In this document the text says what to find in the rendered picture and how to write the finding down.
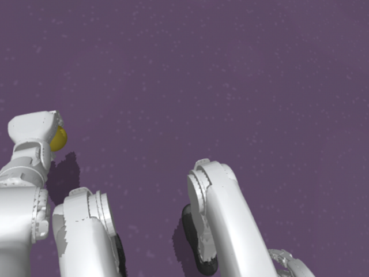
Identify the left robot arm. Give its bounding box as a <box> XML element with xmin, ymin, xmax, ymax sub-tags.
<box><xmin>0</xmin><ymin>138</ymin><xmax>51</xmax><ymax>277</ymax></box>

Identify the left robot foot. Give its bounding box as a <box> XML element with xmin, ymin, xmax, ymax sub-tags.
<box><xmin>114</xmin><ymin>233</ymin><xmax>126</xmax><ymax>277</ymax></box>

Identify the right robot foot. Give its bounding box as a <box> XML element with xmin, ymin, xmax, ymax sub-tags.
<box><xmin>182</xmin><ymin>204</ymin><xmax>218</xmax><ymax>276</ymax></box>

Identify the right robot hand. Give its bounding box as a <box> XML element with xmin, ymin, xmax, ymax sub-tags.
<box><xmin>268</xmin><ymin>249</ymin><xmax>315</xmax><ymax>277</ymax></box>

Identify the left robot hand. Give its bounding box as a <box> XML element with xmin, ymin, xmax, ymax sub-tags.
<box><xmin>8</xmin><ymin>110</ymin><xmax>64</xmax><ymax>161</ymax></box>

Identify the ball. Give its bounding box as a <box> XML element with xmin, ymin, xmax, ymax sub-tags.
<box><xmin>50</xmin><ymin>126</ymin><xmax>67</xmax><ymax>152</ymax></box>

